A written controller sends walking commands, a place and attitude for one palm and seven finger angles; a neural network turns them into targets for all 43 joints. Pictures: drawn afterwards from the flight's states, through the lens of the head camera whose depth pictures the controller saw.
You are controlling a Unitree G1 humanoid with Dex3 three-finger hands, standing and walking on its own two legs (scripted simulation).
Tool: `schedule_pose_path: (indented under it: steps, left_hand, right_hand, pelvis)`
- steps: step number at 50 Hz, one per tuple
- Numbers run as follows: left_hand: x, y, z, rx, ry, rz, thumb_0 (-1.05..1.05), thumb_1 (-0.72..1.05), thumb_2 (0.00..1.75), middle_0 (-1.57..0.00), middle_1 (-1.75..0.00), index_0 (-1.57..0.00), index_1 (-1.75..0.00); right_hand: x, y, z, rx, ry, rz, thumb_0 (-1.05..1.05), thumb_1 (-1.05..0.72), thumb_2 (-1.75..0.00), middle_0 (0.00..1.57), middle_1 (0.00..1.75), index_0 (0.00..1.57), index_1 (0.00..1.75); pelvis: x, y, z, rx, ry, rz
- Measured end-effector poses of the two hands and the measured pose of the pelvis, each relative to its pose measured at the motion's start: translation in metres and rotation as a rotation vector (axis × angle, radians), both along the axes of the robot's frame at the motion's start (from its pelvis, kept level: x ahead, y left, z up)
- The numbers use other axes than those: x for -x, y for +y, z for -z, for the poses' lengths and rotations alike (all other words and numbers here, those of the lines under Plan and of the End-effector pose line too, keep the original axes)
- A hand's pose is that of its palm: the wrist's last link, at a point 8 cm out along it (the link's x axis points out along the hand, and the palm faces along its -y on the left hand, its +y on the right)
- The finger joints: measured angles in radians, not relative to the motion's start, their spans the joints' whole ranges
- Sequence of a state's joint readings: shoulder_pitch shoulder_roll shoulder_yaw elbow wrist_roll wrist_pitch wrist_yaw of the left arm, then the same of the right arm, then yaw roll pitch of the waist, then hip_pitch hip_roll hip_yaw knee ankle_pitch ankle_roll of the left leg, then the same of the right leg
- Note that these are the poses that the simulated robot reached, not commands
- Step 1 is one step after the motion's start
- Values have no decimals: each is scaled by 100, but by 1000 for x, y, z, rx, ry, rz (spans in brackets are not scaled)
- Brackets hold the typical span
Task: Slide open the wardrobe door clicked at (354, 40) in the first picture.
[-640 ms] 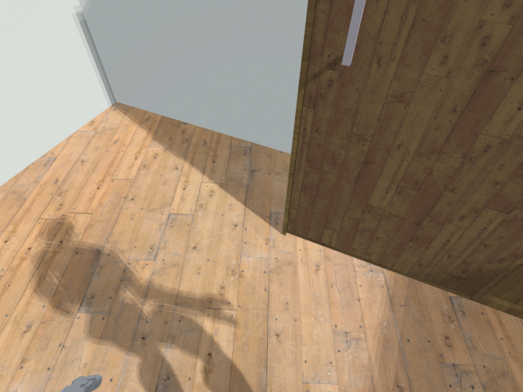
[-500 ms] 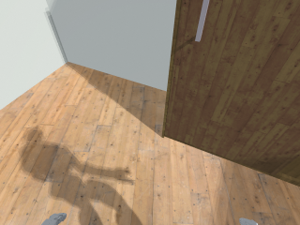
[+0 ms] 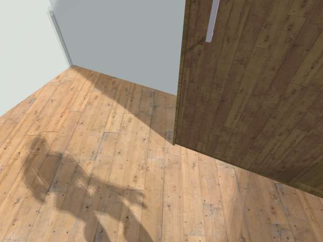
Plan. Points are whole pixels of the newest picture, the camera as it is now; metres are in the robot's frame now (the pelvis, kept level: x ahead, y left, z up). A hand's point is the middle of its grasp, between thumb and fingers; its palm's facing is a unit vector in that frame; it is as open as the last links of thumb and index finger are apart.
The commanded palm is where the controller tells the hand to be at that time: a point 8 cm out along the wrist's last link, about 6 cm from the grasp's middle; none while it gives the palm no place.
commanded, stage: stand and wait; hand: left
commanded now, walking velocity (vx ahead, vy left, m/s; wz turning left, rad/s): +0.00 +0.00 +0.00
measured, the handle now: (216, 2) +0.85 -0.15 +0.24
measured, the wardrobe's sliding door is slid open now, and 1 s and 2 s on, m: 0.00 0.00 0.00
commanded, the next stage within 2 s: look at it before walking up in 0.54 s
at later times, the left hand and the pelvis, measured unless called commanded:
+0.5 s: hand out of the picture +0.07 +0.24 -0.15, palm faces -0.03 -0.94 -0.34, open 7.4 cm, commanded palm none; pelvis -0.01 +0.00 +0.00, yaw +0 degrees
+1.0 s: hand out of the picture +0.09 +0.25 -0.15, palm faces -0.03 -0.94 -0.34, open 7.4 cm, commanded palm none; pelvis +0.01 +0.00 +0.00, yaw +0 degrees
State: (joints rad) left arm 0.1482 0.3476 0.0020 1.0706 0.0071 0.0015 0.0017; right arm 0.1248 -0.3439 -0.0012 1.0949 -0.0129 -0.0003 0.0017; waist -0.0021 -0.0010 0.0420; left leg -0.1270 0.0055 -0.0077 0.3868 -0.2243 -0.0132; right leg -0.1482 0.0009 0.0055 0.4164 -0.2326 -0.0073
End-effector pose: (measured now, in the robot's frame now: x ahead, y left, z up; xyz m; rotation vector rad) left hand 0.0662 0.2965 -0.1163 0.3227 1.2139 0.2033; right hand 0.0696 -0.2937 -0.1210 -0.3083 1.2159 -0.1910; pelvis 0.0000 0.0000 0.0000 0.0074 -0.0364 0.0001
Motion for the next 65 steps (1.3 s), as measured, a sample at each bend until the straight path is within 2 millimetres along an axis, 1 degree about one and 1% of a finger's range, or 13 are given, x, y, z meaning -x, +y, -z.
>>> schedule_pose_path:
  steps: [5,10,19,28,39,55,60,65]
  left_hand:
    - [3,-1,-1,-2,1,2,0,90,90,-20,-30,-20,-30]
    - [2,-4,-2,1,-11,6,0,90,90,-20,-30,-20,-30]
    - [-1,-10,-2,10,-24,15,0,90,90,-20,-30,-20,-30]
    - [0,-11,0,15,-8,15,0,90,90,-20,-30,-20,-30]
    - [-3,-8,1,13,12,12,0,90,90,-20,-30,-20,-30]
    - [-22,-5,-1,7,-17,16,0,90,90,-20,-30,-20,-30]
    - [-25,-5,-2,7,-23,17,0,90,90,-20,-30,-20,-30]
    - [-25,-6,-1,6,-14,18,0,90,90,-20,-30,-20,-30]
  right_hand:
    - [10,-2,2,-4,16,6,0,-90,-90,21,30,20,30]
    - [15,-2,2,-10,18,7,0,-90,-90,21,30,20,30]
    - [15,-1,2,-16,10,4,0,-90,-90,21,30,20,30]
    - [13,-1,1,-13,18,4,0,-90,-90,21,30,20,30]
    - [4,-1,0,-7,23,1,0,-90,-90,21,30,20,30]
    - [-20,1,-3,-6,-15,-9,0,-90,-90,21,30,20,30]
    - [-23,1,-4,-4,-21,-11,0,-90,-90,21,30,20,30]
    - [-23,1,-3,0,-25,0,0,-90,-90,21,30,20,30]
  pelvis:
    - [4,-2,-1,0,-1,0]
    - [7,-3,-1,-1,-2,0]
    - [10,-5,-1,0,2,0]
    - [8,-5,-2,1,10,2]
    - [1,-4,-2,1,17,3]
    - [-9,-2,-2,1,16,3]
    - [-10,-2,-3,1,15,4]
    - [-10,-2,-2,1,17,20]
